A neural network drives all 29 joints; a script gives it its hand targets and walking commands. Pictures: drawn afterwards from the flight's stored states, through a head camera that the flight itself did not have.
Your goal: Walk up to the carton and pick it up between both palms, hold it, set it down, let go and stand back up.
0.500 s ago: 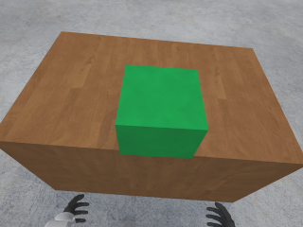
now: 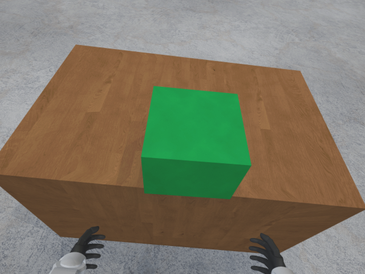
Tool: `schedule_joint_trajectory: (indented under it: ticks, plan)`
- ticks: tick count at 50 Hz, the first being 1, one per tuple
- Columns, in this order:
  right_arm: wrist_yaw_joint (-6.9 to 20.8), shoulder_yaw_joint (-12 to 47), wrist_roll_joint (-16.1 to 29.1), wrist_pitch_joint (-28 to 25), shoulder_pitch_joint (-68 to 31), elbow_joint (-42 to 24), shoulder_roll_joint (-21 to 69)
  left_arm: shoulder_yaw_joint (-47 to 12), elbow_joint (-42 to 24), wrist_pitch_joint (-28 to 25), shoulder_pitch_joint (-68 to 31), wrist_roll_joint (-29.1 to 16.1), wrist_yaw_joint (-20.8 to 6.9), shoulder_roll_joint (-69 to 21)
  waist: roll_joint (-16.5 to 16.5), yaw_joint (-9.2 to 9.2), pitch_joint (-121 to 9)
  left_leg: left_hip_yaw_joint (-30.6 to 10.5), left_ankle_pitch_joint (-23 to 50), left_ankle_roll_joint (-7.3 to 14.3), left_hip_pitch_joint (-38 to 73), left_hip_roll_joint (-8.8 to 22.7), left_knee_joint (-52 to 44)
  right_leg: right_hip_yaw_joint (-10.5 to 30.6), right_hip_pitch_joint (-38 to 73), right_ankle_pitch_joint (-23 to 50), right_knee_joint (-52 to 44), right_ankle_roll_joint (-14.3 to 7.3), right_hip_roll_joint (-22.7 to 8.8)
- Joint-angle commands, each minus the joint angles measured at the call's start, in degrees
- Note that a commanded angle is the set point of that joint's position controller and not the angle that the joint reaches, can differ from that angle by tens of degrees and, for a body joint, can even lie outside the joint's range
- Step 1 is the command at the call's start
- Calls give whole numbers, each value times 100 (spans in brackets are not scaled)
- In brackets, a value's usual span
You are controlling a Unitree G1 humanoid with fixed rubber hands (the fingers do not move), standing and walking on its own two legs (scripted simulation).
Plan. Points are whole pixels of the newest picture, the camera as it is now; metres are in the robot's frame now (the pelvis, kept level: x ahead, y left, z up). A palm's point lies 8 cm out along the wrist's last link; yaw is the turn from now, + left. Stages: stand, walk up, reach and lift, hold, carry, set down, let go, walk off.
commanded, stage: set down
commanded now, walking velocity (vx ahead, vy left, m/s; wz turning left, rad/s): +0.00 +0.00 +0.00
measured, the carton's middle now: (191, 142) +0.48 -0.02 -0.04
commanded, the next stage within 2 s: let go in 0.40 s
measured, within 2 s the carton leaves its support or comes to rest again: neither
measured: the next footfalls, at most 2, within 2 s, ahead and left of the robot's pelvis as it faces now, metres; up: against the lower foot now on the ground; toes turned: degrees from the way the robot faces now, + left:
none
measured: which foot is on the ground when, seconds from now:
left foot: down 0.00-1.00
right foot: down 0.00-1.00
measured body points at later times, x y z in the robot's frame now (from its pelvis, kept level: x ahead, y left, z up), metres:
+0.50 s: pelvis +0.00 +0.01 +0.00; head -0.01 +0.02 +0.45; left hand +0.16 +0.24 -0.09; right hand +0.17 -0.21 -0.10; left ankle -0.02 +0.12 -0.74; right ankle +0.03 -0.11 -0.74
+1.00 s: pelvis +0.02 +0.00 +0.00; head -0.02 +0.01 +0.45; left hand +0.17 +0.23 -0.09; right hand +0.18 -0.23 -0.09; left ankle -0.02 +0.12 -0.74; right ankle +0.03 -0.11 -0.74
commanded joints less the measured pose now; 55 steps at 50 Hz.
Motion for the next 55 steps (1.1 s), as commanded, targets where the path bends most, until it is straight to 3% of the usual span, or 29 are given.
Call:
schedule_joint_trajectory:
  ticks: [1, 2, 3, 4, 5, 12, 14, 15, 18, 19, 20, 21, 22, 23, 24, 25, 28, 29, 30, 34, 35, 45, 46, 47, 48, 49, 50, 51, 55]
  plan:
    - [110, 7, -75, 249, -553, 207, -651, 43, -88, 406, -633, 172, -126, 251, 746, -7, -665, -287, 1170, -219, 76, 108, -924, 344, 1166, 454, -637, -276, -105]
    - [143, -231, 63, -56, -260, -817, -888, 37, -1215, 59, -196, 14, -39, 563, 608, 125, -801, -97, 1095, -36, 19, 35, -970, 357, 1482, 635, -504, -210, 15]
    - [144, -14, -93, 108, -531, 30, -651, 96, -365, 259, -590, 195, -33, 378, 544, -8, -488, -143, 874, -87, -148, 112, -1068, 396, 1239, 391, -595, -234, -120]
    - [171, -210, -38, -212, -284, -955, -798, 99, -1310, -90, -232, 34, 18, 517, 330, 120, -963, -79, 1419, 29, -74, 11, -945, 377, 1743, 975, -394, -179, 2]
    - [181, 4, -282, 131, -844, 453, -436, 245, 317, 282, -1040, 290, -32, 204, 439, -64, -528, -176, 1158, -134, -375, 112, -943, 429, 1282, 492, -563, -183, -228]
    - [163, -464, -328, -516, -248, -729, -748, 226, -884, -539, -523, 186, 93, 442, 238, 72, -1446, 18, 1627, 160, -379, -31, -582, 462, 1890, 1063, -151, -137, -240]
    - [90, -280, -548, -267, -744, 640, -445, 317, 684, -199, -1047, 460, -14, 185, 317, -126, -857, -182, 1437, -19, -515, 72, -628, 511, 1480, 693, -413, -198, -398]
    - [105, -750, -312, -999, -99, -1555, -1026, 207, -1791, -998, -132, 45, 93, 701, 279, 225, -1726, 13, 1932, 270, -326, -85, -523, 477, 2212, 1439, 8, -160, -72]
    - [42, -259, -520, -633, -805, 758, -408, 236, 799, -524, -1087, 376, -6, 143, 648, -27, -715, -221, 964, -29, -738, 134, -725, 428, 1418, 347, -320, -266, -330]
    - [79, -834, -262, -1425, -29, -1534, -933, 109, -1886, -1375, 145, -9, 120, 731, 469, 282, -1600, 22, 1528, 298, -530, -50, -638, 438, 2366, 1193, 70, -212, 11]
    - [62, -296, -447, -1144, -280, 87, -625, 143, -123, -986, -198, 177, 101, 204, 527, 24, -898, -92, 1030, 14, -396, 76, -861, 481, 1812, 701, -304, -256, -194]
    - [50, -437, -328, -1325, -12, -591, -744, 124, -863, -1168, 103, 59, 77, 447, 326, 89, -1234, -138, 1288, 135, -307, 86, -898, 386, 2170, 972, -204, -219, -44]
    - [30, -221, -438, -1085, -349, 367, -519, 114, 267, -912, -326, 159, 39, 181, 523, 21, -600, -216, 743, 11, -614, 174, -1009, 412, 1866, 403, -397, -254, -189]
    - [40, -575, -261, -1542, -99, -1264, -910, 190, -1595, -1424, 179, -105, 106, 468, 451, 235, -1190, -132, 1062, 186, -399, 53, -1024, 433, 2471, 932, -207, -232, 40]
    - [25, -61, -406, -1060, -241, 894, -491, 157, 767, -900, -212, 162, 41, 189, 553, -46, -250, -115, 407, -61, -612, 156, -1197, 439, 1719, 136, -630, -260, -245]
    - [24, -291, -289, -1248, -226, -332, -635, 82, -632, -1102, -12, -46, 21, 356, 453, 89, -574, -155, 558, 97, -519, 96, -1245, 439, 2190, 385, -483, -248, -67]
    - [24, -260, -522, -990, -840, 477, -418, 289, 401, -845, -868, 105, 2, 210, 155, -50, -138, -78, -208, 59, -771, 145, -1311, 366, 1850, -445, -637, -237, -237]
    - [75, -618, -486, -1404, -269, -816, -738, 248, -969, -1290, -224, -6, 101, 497, 281, 143, -554, 30, -5, 233, -779, 71, -1348, 388, 2301, -39, -359, -181, -69]
    - [65, -428, -627, -1141, -653, 240, -518, 366, 236, -992, -690, 186, 100, 211, 306, -34, -301, -49, -298, 122, -861, 170, -1431, 336, 2146, -318, -489, -231, -223]
    - [68, -451, -624, -1134, -357, 732, -647, 290, 596, -1036, -642, 167, 122, 304, 412, -96, -364, 45, 84, 113, -939, 120, -1237, 309, 2154, -48, -405, -234, -285]
    - [68, -656, -482, -1447, -230, -393, -760, 308, -765, -1394, -426, -43, 138, 501, 383, 102, -779, 28, 251, 252, -941, 70, -1300, 331, 2581, 341, -154, -179, -80]
    - [78, -174, -305, -1237, -185, 478, -667, 175, 355, -1180, -285, -30, 61, 227, 394, -87, -205, 6, 323, 52, -477, 50, -1342, 415, 2170, 98, -566, -174, -247]
    - [115, -445, -136, -1735, 89, -1396, -917, 56, -1478, -1747, 225, -267, 114, 642, 161, 194, -679, 145, 708, 269, -501, -100, -1146, 471, 2635, 751, -344, -87, -20]
    - [133, 41, -191, -1218, -137, 1023, -628, 73, 839, -1184, -366, -10, 78, 403, 356, -128, -11, 136, 174, 5, -587, 37, -1265, 451, 2136, 194, -657, -157, -333]
    - [115, -432, -111, -1678, 126, -1092, -752, 29, -1277, -1705, 177, -267, 84, 721, 184, 179, -796, 206, 799, 249, -502, -140, -1068, 488, 2581, 845, -374, -77, -104]
    - [94, -80, -308, -1285, -396, 533, -448, 110, 476, -1262, -513, -27, 41, 348, 283, -139, -16, 101, -12, 5, -640, -65, -1237, 515, 1977, 0, -669, -131, -281]
    - [94, -297, -288, -1458, 99, -788, -751, 74, -790, -1420, 167, -187, 41, 495, 4, 57, -535, 147, 508, 163, -290, -118, -1166, 488, 2361, 413, -515, -115, -150]
    - [33, -69, -357, -1273, -309, 48, -521, 159, 134, -1176, -358, 32, 52, 333, 226, -38, -15, 119, 144, 42, -439, -108, -1198, 435, 1916, 20, -662, -134, -246]
    - [78, -256, -280, -1607, 96, -318, -690, 171, -648, -1561, 86, -130, 61, 645, 117, 57, -517, 133, 1067, 142, -412, -121, -1115, 461, 2341, 1161, -376, -76, -114]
